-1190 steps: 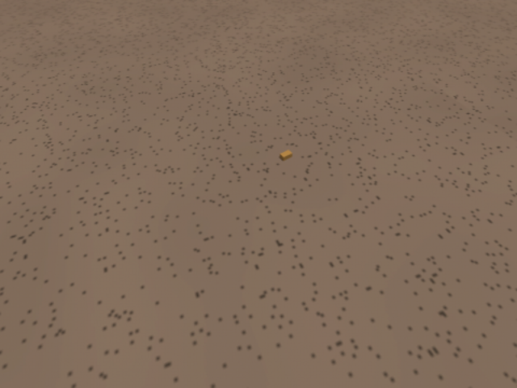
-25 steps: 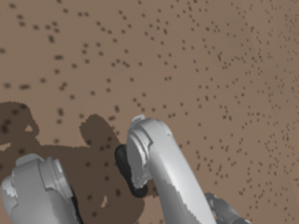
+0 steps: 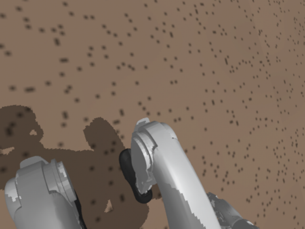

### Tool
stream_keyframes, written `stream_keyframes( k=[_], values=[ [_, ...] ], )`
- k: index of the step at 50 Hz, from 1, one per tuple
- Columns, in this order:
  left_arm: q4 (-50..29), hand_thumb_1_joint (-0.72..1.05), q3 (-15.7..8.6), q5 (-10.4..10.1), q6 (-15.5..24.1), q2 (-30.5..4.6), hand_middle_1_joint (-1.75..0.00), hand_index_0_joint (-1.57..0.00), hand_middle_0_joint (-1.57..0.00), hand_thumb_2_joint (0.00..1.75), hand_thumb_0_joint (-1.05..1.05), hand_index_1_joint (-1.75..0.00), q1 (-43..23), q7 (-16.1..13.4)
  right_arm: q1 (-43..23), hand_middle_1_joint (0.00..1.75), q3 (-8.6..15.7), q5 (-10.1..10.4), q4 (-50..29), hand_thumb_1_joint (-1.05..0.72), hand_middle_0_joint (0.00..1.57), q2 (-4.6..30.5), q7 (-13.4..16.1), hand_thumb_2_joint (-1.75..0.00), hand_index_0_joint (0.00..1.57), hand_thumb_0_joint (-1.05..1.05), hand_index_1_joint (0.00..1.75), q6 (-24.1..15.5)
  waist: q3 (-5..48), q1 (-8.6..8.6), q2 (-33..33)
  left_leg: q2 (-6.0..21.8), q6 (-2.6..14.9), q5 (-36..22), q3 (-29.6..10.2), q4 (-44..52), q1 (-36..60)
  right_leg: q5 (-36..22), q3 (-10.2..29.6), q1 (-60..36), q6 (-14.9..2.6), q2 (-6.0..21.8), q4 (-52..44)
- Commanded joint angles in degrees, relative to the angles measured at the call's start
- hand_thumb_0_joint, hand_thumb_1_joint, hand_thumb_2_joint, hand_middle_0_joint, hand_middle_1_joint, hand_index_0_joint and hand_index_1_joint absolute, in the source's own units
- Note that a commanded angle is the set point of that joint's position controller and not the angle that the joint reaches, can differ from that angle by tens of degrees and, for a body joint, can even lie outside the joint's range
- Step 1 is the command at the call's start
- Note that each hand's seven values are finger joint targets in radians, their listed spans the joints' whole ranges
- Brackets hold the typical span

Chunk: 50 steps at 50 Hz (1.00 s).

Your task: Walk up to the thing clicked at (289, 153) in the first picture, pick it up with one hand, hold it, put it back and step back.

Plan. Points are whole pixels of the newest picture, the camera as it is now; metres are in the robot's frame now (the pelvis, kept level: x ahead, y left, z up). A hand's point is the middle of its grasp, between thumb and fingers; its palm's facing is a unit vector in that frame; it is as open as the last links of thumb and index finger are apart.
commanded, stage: rise first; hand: left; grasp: from above
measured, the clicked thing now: out of the picture +0.54 +0.31 -0.31
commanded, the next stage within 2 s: approach in 0.20 s
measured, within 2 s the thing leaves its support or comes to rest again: neither
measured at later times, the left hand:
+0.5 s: hand out of the picture +0.52 +0.34 -0.19, palm faces -0.41 -0.13 -0.90, open 12.8 cm
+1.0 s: hand out of the picture +0.52 +0.32 -0.19, palm faces -0.48 -0.14 -0.86, open 11.9 cm
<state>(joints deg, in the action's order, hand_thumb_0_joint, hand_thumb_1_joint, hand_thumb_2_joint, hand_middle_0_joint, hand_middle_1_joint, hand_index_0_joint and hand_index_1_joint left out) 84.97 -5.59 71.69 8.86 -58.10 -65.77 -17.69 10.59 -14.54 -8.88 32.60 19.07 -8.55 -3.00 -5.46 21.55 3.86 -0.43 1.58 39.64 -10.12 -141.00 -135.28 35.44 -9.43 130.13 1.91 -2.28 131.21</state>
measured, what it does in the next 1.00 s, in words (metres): stands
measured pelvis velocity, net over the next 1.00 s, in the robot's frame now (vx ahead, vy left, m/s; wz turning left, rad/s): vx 0.00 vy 0.00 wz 0.00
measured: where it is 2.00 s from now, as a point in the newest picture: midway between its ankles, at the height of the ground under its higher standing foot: (109, 203)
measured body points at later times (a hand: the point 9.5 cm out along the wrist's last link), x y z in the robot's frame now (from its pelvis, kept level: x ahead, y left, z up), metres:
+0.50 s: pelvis +0.00 +0.00 +0.00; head +0.28 +0.11 +0.33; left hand +0.54 +0.34 -0.14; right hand +0.03 -0.27 -0.06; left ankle +0.07 +0.12 -0.29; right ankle +0.12 -0.11 -0.29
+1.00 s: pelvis +0.00 +0.00 +0.00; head +0.28 +0.09 +0.33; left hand +0.54 +0.32 -0.14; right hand +0.01 -0.26 -0.06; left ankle +0.07 +0.12 -0.29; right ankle +0.12 -0.11 -0.29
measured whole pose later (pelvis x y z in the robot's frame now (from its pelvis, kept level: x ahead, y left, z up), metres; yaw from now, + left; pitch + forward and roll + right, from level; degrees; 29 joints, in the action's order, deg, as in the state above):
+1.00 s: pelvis +0.00 +0.00 +0.00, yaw +0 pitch +32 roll -13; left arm 87.7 -3.8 68.3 4.1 -59.8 -69.5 -13.0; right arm 11.3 -17.7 -8.5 30.0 19.8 -6.7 0.0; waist -8.3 24.6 3.2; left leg 0.4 1.4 39.0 -10.2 -140.5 -134.6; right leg 34.0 -9.4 130.3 1.8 -3.0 130.7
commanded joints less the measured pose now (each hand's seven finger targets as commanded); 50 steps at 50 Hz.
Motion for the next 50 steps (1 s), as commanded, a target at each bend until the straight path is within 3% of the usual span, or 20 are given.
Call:
stream_keyframes(
  k=[1,4,6,10,13,17,22,24,26,27,28,33,35,41,43,44,46,47,48,50],
  values=[
    [-8.6,-0.28,-1.7,-0.5,-0.4,-14.2,-0.69,-0.31,-0.33,0.80,0.00,-0.71,-17.8,-1.8,13.8,0.30,5.7,-0.3,1.4,-0.88,0.20,18.1,0.6,-0.89,0.20,0.00,0.30,0.3,37.5,2.93,-29.1,1.2,-0.94,-13.1,3.0,14.7,30.3,-11.1,-3.7,-20.5,-4.51,-1.7,-10.7],
    [-8.2,-0.29,-0.1,-0.8,-0.2,-12.4,-0.70,-0.30,-0.32,0.80,0.00,-0.72,-17.9,-1.0,13.1,0.30,5.8,-0.2,1.1,-0.88,0.20,18.5,0.8,-0.89,0.20,0.00,0.30,0.3,37.5,3.16,-28.9,1.3,-1.01,-14.0,2.6,14.2,31.3,-11.5,-3.9,-19.0,-4.70,-1.6,-10.6],
    [-7.4,-0.29,-1.8,-0.9,-0.3,-14.7,-0.69,-0.30,-0.33,0.81,0.00,-0.71,-16.4,-0.6,14.6,0.30,5.7,-0.3,1.8,-0.88,0.20,18.8,0.9,-0.89,0.20,0.00,0.30,0.7,37.3,3.21,-28.0,1.1,-0.95,-15.1,2.7,13.9,30.8,-12.5,-3.8,-20.6,-4.51,-1.4,-10.8],
    [-9.0,-0.28,-0.2,-1.2,0.7,-13.9,-0.68,-0.31,-0.34,0.80,0.00,-0.70,-18.1,-0.1,13.6,0.30,5.2,-0.4,1.2,-0.88,0.20,18.2,0.9,-0.89,0.20,0.00,0.30,1.1,38.3,3.22,-27.9,1.2,-0.74,-14.4,3.2,13.6,30.1,-12.0,-3.5,-22.7,-4.48,-1.8,-11.2],
    [-9.3,-0.29,-2.5,-0.9,1.2,-18.2,-0.68,-0.30,-0.32,0.80,0.00,-0.71,-17.4,-0.8,13.6,0.30,5.3,-0.4,1.7,-0.88,0.20,18.7,1.2,-0.89,0.20,0.00,0.30,1.1,38.4,1.94,-28.0,1.2,-0.69,-12.6,3.5,13.7,29.1,-10.5,-3.6,-22.9,-4.44,-1.8,-11.4],
    [-11.2,-0.28,-2.6,-0.4,1.4,-16.8,-0.70,-0.32,-0.34,0.79,0.00,-0.73,-18.4,-1.5,13.9,0.30,5.5,-0.6,1.7,-0.89,0.20,18.8,1.3,-0.89,0.20,0.00,0.30,1.0,40.2,2.12,-30.9,1.4,-1.18,-16.2,2.8,13.8,33.6,-12.8,-4.0,-21.1,-4.65,-1.6,-10.5],
    [-9.5,-0.29,2.0,-0.7,1.0,-10.6,-0.70,-0.31,-0.34,0.80,0.00,-0.72,-23.7,-2.0,14.2,0.30,5.2,-0.6,2.6,-0.89,0.20,18.1,1.1,-0.89,0.20,0.00,0.30,0.8,37.8,5.47,-30.0,1.5,-0.80,-12.1,2.6,14.0,30.2,-11.3,-4.3,-19.6,-4.44,-2.0,-10.8],
    [-7.7,-0.27,2.5,-0.2,0.4,-10.9,-0.70,-0.33,-0.35,0.78,0.00,-0.72,-24.0,-2.2,15.1,0.30,5.0,-0.5,3.7,-0.89,0.20,18.2,1.1,-0.89,0.20,0.00,0.30,0.7,37.4,5.79,-30.4,1.5,-0.95,-12.4,2.3,14.5,31.0,-11.8,-4.5,-19.1,-4.35,-1.9,-10.4],
    [-6.9,-0.26,5.3,-0.2,-0.2,-7.5,-0.69,-0.34,-0.37,0.78,0.00,-0.71,-26.1,-2.1,15.0,0.30,4.6,-0.7,3.7,-0.89,0.20,17.4,1.0,-0.89,0.20,0.00,0.30,0.5,37.4,6.40,-30.1,1.5,-0.83,-12.4,2.4,14.7,31.0,-12.4,-4.3,-19.5,-4.23,-2.1,-10.4],
    [-6.5,-0.25,5.6,0.0,-0.6,-8.0,-0.69,-0.35,-0.37,0.76,0.00,-0.71,-27.1,-2.3,15.2,0.30,4.5,-0.5,3.7,-0.89,0.20,17.6,1.0,-0.89,0.20,0.00,0.30,0.5,37.2,6.48,-30.1,1.4,-0.76,-12.3,2.4,14.8,30.7,-12.4,-4.3,-19.3,-4.23,-2.2,-10.5],
    [-4.5,-0.25,5.2,-0.1,-1.2,-7.8,-0.68,-0.35,-0.37,0.76,0.00,-0.70,-26.6,-2.5,15.6,0.30,4.3,-0.6,3.5,-0.89,0.20,18.2,0.9,-0.89,0.20,0.00,0.30,0.4,35.6,7.04,-30.3,1.4,-0.97,-12.4,2.0,15.2,30.8,-12.5,-4.5,-18.3,-4.27,-1.9,-10.3],
    [-3.2,-0.20,3.4,1.4,-4.4,-11.6,-0.63,-0.40,-0.42,0.72,0.00,-0.65,-26.1,-3.8,14.7,0.30,3.6,-0.1,1.7,-0.89,0.20,18.3,1.0,-0.89,0.20,0.00,0.30,0.8,39.5,5.11,-32.7,1.6,-1.22,-16.1,2.1,15.8,33.5,-14.8,-4.0,-19.9,-4.45,-1.9,-9.5],
    [-4.8,-0.18,2.4,0.7,-5.7,-13.4,-0.63,-0.41,-0.43,0.70,0.00,-0.65,-25.8,-4.0,14.0,0.30,3.1,0.2,0.8,-0.89,0.20,17.7,0.9,-0.89,0.20,0.00,0.30,1.1,42.4,3.69,-32.8,1.4,-0.77,-17.5,3.4,15.3,32.2,-16.3,-3.3,-23.6,-4.36,-2.2,-9.8],
    [-3.7,-0.18,0.9,-2.1,-8.1,-15.6,-0.62,-0.42,-0.43,0.68,0.00,-0.64,-20.0,-1.3,12.9,0.30,2.5,1.0,-1.0,-0.89,0.20,17.7,1.4,-0.89,0.20,0.00,0.30,2.4,41.2,2.96,-25.7,1.3,0.47,-15.7,4.8,13.5,23.4,-15.7,-2.0,-29.9,-3.95,-2.6,-11.6],
    [-3.5,-0.17,-0.2,-2.7,-7.7,-16.8,-0.63,-0.42,-0.43,0.67,0.00,-0.64,-18.1,0.3,12.4,0.30,2.5,1.0,-1.9,-0.89,0.20,18.1,2.0,-0.89,0.20,0.00,0.30,2.9,39.4,2.97,-23.7,1.3,0.52,-13.5,4.8,13.5,21.1,-13.3,-1.9,-30.3,-4.08,-2.7,-12.3],
    [-3.8,-0.16,1.3,-3.2,-7.2,-14.2,-0.62,-0.43,-0.44,0.67,0.00,-0.64,-18.3,1.6,12.4,0.30,2.4,0.9,-2.0,-0.89,0.20,18.0,2.1,-0.89,0.20,0.00,0.30,3.0,37.6,4.04,-23.3,1.3,0.38,-13.1,4.6,13.4,21.2,-12.5,-2.0,-28.9,-4.37,-2.6,-12.4],
    [-6.0,-0.14,0.3,-3.7,-5.6,-16.2,-0.63,-0.44,-0.45,0.65,0.00,-0.64,-19.5,3.0,12.6,0.30,2.7,0.6,-2.1,-0.89,0.20,18.8,2.8,-0.89,0.20,0.00,0.30,3.2,36.5,4.80,-22.9,1.4,0.18,-11.2,4.0,13.3,22.0,-9.9,-2.4,-27.7,-4.42,-2.6,-13.0],
    [-7.0,-0.14,2.0,-4.0,-4.5,-13.8,-0.62,-0.45,-0.45,0.65,0.00,-0.63,-21.0,3.7,12.5,0.30,2.4,0.4,-2.5,-0.89,0.20,18.5,2.9,-0.89,0.20,0.00,0.30,3.1,35.9,5.66,-22.8,1.4,0.09,-10.7,3.9,12.8,21.8,-9.3,-2.5,-27.3,-4.51,-2.6,-13.0],
    [-6.0,-0.13,1.2,-3.8,-3.7,-14.8,-0.63,-0.45,-0.45,0.64,0.00,-0.64,-19.7,3.7,13.3,0.30,2.5,0.0,-1.5,-0.89,0.20,18.8,3.0,-0.89,0.20,0.00,0.30,3.2,35.4,6.12,-22.2,1.4,0.04,-10.2,3.7,12.8,22.2,-8.9,-2.8,-27.7,-4.30,-2.6,-13.2],
    [-7.4,-0.12,2.5,-3.8,-1.5,-13.2,-0.61,-0.46,-0.47,0.64,0.00,-0.62,-21.7,3.3,13.0,0.30,2.3,-0.5,-1.2,-0.89,0.20,18.7,3.3,-0.89,0.20,0.00,0.30,2.9,34.0,6.51,-22.8,1.5,-0.28,-7.8,3.3,12.3,22.4,-6.4,-3.4,-25.6,-4.54,-2.7,-13.4]
  ],
)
